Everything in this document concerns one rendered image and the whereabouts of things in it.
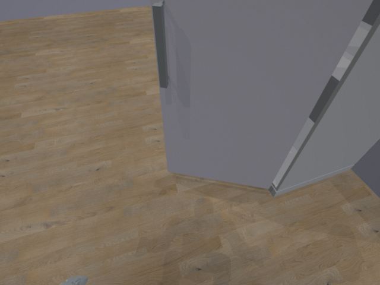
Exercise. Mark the fridge door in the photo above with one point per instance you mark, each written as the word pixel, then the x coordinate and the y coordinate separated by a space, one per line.
pixel 244 76

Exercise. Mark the handle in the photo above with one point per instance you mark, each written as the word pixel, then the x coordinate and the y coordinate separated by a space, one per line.
pixel 159 28

